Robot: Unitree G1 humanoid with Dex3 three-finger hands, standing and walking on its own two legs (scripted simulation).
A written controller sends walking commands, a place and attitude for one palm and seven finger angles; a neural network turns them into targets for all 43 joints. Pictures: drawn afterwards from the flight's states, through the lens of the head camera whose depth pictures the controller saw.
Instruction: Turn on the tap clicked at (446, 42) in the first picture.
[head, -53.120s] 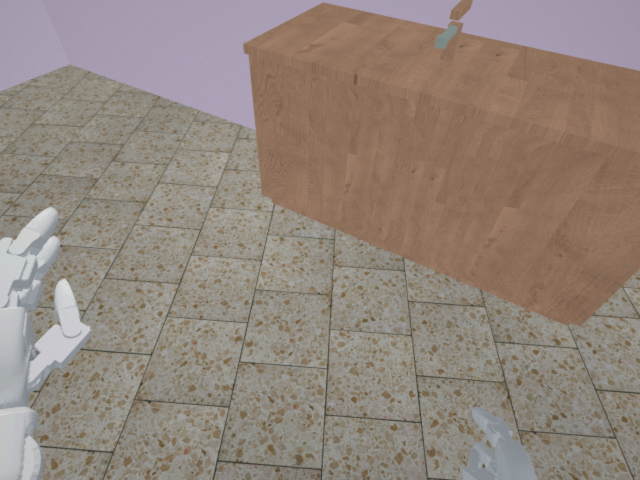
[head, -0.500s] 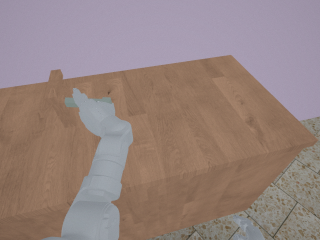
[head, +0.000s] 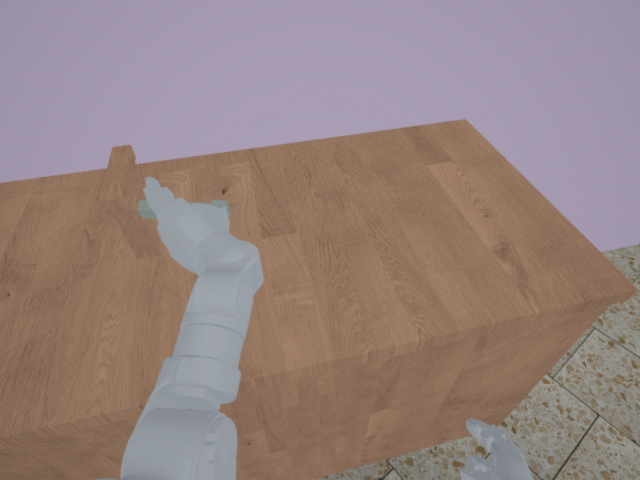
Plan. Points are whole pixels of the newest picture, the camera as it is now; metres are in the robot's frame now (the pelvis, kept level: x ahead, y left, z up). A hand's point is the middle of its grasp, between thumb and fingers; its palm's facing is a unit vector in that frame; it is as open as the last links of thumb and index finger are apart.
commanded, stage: lift the hand up off the lever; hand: left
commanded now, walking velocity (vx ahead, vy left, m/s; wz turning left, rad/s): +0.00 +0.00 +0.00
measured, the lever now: (219, 213) +0.47 +0.19 +0.08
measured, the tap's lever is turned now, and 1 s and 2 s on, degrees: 71 71 71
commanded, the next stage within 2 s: draw the hand back beside the body in 0.68 s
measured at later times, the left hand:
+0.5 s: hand (218, 205) +0.39 +0.16 +0.17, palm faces +0.74 -0.67 -0.06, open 7.8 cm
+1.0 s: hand (244, 223) +0.36 +0.12 +0.16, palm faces +0.37 -0.93 -0.03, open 7.8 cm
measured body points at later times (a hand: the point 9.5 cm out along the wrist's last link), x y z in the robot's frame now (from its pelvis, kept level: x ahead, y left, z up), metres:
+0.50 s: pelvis +0.00 +0.00 +0.00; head -0.02 -0.01 +0.45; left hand +0.35 +0.19 +0.17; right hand +0.20 -0.21 -0.09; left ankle +0.03 +0.14 -0.73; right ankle -0.01 -0.06 -0.73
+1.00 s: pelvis +0.00 +0.00 +0.01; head -0.04 -0.02 +0.46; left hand +0.34 +0.17 +0.17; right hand +0.16 -0.23 -0.09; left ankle +0.03 +0.14 -0.73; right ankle -0.01 -0.06 -0.73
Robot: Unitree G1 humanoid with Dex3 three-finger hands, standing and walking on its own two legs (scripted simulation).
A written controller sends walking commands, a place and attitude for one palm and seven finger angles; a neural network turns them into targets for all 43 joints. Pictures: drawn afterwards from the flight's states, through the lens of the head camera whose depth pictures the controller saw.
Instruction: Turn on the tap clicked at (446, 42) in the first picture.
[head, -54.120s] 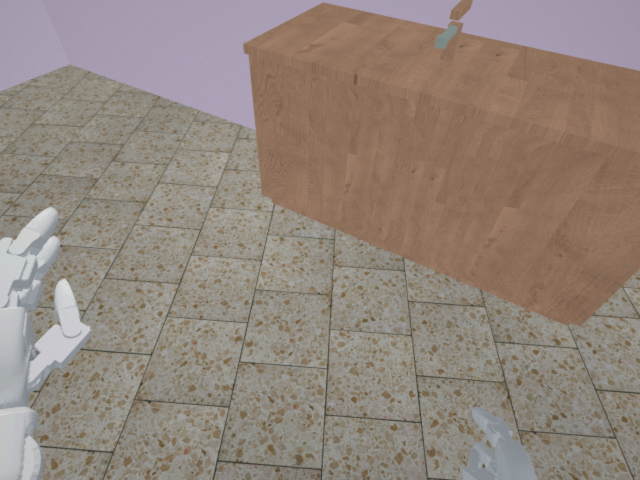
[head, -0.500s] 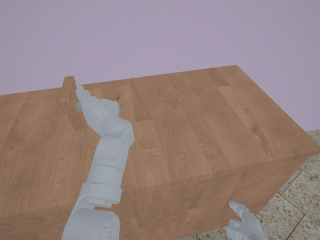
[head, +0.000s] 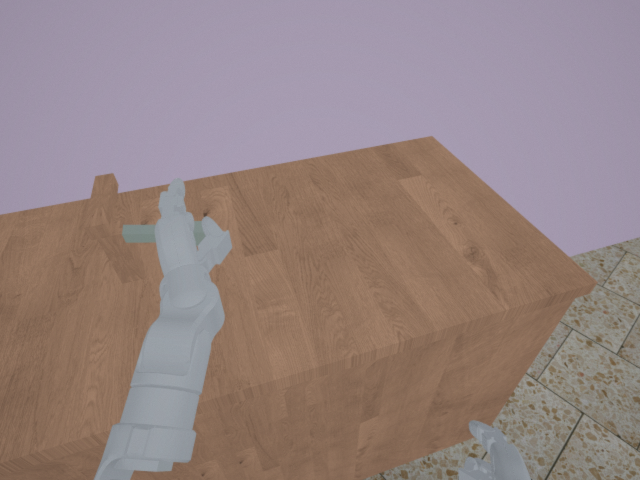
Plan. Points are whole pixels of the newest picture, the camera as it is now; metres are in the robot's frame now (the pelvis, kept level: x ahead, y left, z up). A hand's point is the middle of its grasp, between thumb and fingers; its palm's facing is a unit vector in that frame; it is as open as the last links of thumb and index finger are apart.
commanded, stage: draw the hand back beside the body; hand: left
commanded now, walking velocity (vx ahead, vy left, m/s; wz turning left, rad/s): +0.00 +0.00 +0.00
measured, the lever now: (201, 233) +0.46 +0.22 +0.08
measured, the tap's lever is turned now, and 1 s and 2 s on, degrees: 71 71 71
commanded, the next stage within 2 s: step back with the hand held close in 1.26 s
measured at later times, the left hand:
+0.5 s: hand (154, 296) +0.27 +0.20 +0.15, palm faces +0.20 -0.95 -0.24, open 7.6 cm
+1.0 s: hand (57, 333) +0.22 +0.28 +0.15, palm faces +0.38 -0.86 -0.34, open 7.4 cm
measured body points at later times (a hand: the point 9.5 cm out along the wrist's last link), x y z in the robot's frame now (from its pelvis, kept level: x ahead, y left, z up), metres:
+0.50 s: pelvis +0.02 +0.02 +0.01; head -0.01 +0.00 +0.46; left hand +0.25 +0.25 +0.16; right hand +0.23 -0.18 -0.06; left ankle +0.03 +0.14 -0.74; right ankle -0.01 -0.06 -0.74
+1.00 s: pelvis +0.02 +0.04 +0.01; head +0.00 +0.03 +0.45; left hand +0.19 +0.32 +0.17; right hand +0.22 -0.17 -0.07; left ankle +0.03 +0.14 -0.74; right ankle -0.01 -0.06 -0.74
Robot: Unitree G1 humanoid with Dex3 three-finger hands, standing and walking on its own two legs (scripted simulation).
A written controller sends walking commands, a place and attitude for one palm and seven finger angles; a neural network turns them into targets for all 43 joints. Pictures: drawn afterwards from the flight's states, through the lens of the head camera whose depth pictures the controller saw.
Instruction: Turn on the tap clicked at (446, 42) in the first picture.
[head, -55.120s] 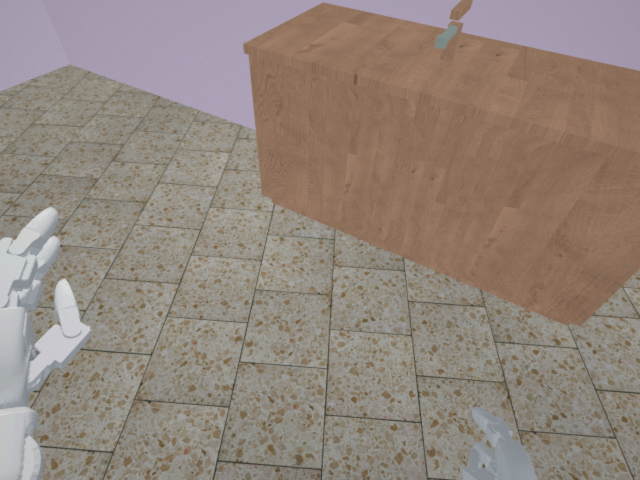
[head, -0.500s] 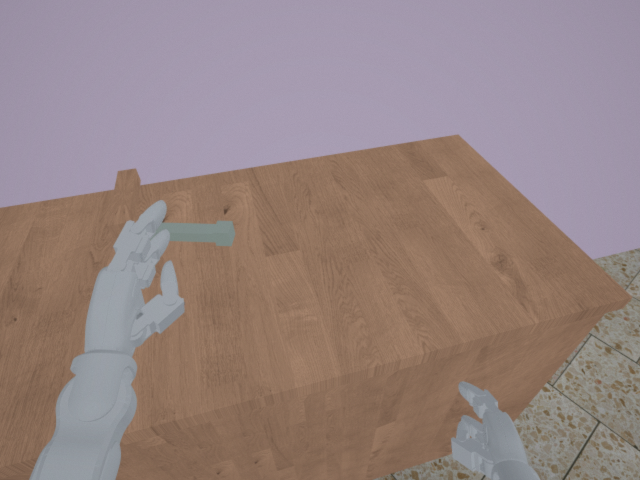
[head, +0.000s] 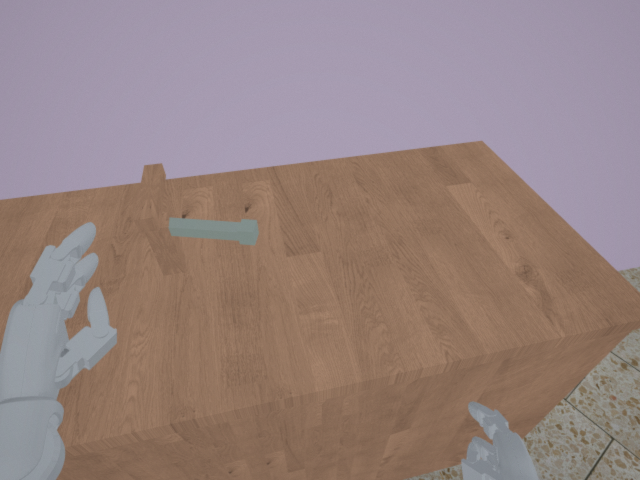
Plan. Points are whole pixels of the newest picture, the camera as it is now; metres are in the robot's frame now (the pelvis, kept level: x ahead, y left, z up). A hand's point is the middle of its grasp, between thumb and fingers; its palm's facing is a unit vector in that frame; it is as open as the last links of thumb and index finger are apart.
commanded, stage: draw the hand back beside the body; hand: left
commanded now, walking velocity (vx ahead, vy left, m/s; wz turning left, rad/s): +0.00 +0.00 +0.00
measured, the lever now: (248, 232) +0.44 +0.17 +0.07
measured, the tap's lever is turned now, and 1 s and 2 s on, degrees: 71 71 71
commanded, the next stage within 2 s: step back with the hand held close in 0.26 s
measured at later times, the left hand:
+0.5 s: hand (91, 328) +0.19 +0.24 +0.17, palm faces +0.40 -0.84 -0.36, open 7.4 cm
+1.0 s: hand (39, 381) +0.15 +0.27 +0.15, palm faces +0.40 -0.80 -0.44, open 7.4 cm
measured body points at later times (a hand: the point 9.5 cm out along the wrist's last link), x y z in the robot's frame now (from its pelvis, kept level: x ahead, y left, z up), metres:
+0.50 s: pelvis -0.01 +0.00 +0.00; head -0.03 -0.01 +0.45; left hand +0.17 +0.29 +0.19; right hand +0.19 -0.22 -0.08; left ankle +0.01 +0.11 -0.74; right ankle -0.03 -0.10 -0.74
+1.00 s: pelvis -0.06 +0.02 -0.01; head -0.04 +0.03 +0.44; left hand +0.12 +0.31 +0.18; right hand +0.12 -0.20 -0.10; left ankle +0.01 +0.11 -0.74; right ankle -0.03 -0.09 -0.74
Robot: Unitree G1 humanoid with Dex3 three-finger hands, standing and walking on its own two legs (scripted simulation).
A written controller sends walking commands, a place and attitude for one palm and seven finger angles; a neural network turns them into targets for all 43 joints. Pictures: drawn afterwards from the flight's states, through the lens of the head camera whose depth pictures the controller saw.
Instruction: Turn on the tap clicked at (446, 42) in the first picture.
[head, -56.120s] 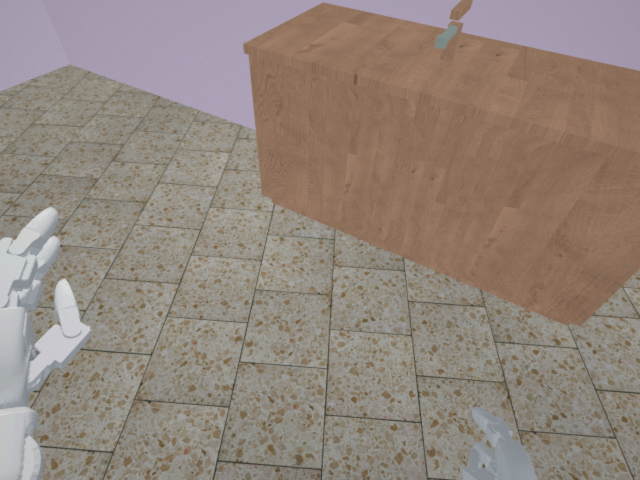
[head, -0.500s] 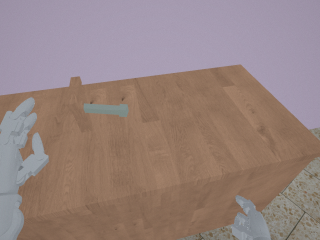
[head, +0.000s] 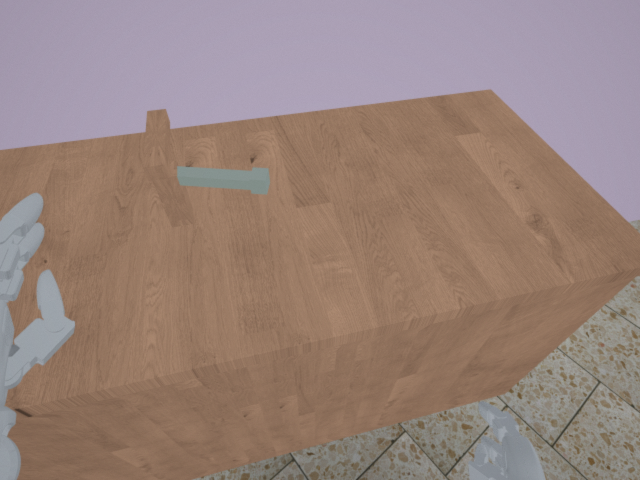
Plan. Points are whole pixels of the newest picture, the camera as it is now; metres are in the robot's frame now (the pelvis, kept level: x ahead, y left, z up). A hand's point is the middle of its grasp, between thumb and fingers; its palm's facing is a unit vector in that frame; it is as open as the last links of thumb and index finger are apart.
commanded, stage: step back with the hand held close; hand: left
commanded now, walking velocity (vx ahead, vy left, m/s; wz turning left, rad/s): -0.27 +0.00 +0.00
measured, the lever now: (259, 180) +0.50 +0.14 +0.08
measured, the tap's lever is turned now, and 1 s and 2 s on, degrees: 71 71 71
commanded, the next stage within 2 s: stop stepping back and stand still in 0.82 s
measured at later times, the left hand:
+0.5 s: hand (35, 364) +0.17 +0.25 +0.17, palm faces +0.36 -0.86 -0.36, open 7.4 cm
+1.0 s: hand out of the picture +0.06 +0.24 +0.18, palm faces +0.32 -0.87 -0.36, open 7.4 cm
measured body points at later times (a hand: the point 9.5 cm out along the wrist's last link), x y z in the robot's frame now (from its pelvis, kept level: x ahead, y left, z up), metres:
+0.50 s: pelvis -0.05 +0.01 +0.00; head -0.02 +0.05 +0.45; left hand +0.15 +0.30 +0.19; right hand +0.13 -0.21 -0.07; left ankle +0.07 +0.08 -0.73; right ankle -0.08 -0.15 -0.72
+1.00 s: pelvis -0.16 +0.01 +0.00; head -0.14 +0.04 +0.45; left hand +0.03 +0.29 +0.20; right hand -0.01 -0.22 -0.07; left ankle -0.06 +0.09 -0.73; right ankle -0.15 -0.13 -0.69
